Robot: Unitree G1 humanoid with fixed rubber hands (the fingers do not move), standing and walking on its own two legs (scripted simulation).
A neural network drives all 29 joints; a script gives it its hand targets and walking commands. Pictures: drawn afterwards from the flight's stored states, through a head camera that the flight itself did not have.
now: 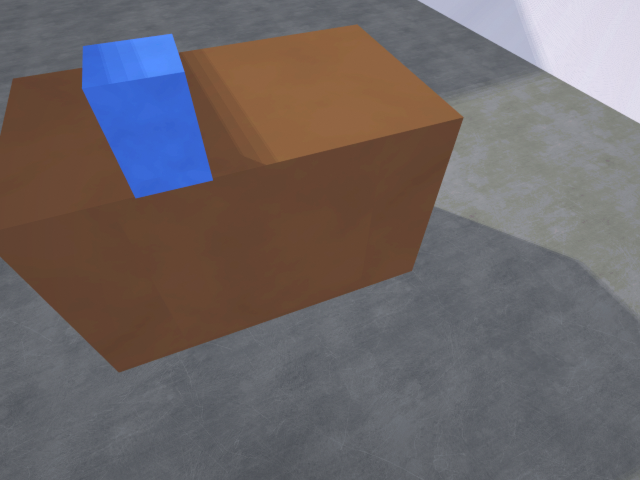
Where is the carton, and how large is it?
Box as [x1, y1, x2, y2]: [82, 34, 212, 197]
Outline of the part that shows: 171,34 83,46 82,89 135,197 212,180 185,75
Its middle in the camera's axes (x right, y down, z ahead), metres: -0.33 -0.23 +0.77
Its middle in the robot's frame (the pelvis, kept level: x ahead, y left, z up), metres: +0.74 +0.34 +0.03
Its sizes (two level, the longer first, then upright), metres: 0.162 0.160 0.241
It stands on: a pedestal, 0.69 m high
